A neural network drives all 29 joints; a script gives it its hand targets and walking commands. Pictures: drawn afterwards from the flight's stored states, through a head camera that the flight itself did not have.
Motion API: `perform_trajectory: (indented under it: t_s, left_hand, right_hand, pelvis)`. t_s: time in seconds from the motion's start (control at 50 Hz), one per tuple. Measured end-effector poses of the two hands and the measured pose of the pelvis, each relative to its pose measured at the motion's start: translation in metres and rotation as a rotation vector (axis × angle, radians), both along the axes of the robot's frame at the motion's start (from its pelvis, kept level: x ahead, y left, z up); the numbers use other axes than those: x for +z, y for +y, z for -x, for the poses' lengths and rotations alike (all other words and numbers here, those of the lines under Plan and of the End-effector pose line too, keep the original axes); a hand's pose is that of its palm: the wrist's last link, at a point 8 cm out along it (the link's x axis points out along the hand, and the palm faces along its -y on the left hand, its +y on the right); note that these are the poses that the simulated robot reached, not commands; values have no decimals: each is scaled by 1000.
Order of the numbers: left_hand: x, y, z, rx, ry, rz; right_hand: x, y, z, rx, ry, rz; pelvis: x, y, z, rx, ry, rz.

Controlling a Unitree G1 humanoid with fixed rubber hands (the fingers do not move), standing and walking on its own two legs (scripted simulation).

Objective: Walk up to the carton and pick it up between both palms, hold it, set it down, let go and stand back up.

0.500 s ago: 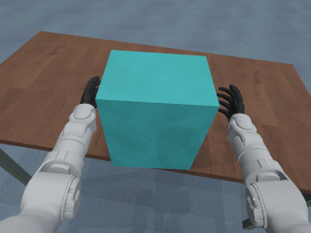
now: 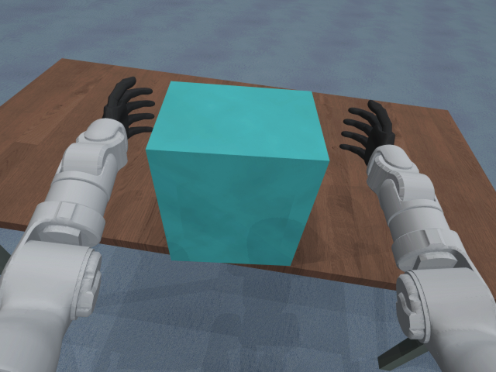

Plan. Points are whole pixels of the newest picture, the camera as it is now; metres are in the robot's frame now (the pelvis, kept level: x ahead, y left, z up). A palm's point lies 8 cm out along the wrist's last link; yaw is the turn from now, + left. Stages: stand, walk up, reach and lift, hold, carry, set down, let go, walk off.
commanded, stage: set down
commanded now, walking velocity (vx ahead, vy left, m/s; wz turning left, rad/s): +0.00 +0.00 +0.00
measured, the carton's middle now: (236, 182) +0.43 +0.01 +0.08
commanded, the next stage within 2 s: none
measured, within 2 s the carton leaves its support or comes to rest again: neither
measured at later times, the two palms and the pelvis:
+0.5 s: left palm (85, 93) +0.44 +0.22 +0.24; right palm (400, 126) +0.42 -0.23 +0.22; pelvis +0.01 +0.00 +0.01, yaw -1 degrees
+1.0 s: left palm (88, 156) +0.38 +0.22 +0.18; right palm (397, 186) +0.35 -0.23 +0.16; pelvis +0.00 +0.02 +0.00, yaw -1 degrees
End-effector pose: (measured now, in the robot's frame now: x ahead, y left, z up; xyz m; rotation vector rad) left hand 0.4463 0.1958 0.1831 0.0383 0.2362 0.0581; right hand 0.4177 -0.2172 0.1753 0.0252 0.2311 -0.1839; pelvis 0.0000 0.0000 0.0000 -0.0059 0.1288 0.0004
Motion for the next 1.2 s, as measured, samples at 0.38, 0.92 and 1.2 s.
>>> perform_trajectory:
  t_s: [0.38,0.92,1.2]
  left_hand:
    - [57,18,-1,-4,-33,-14]
    - [-1,29,56,-10,11,1]
    - [-32,26,83,-14,33,15]
  right_hand:
    - [48,-16,-2,23,-18,-3]
    - [-8,-13,56,40,23,-15]
    - [-34,-17,88,26,15,-9]
  pelvis:
    - [5,3,-8,-13,-55,-1]
    - [5,16,3,-17,-121,4]
    - [6,21,-3,-35,-149,5]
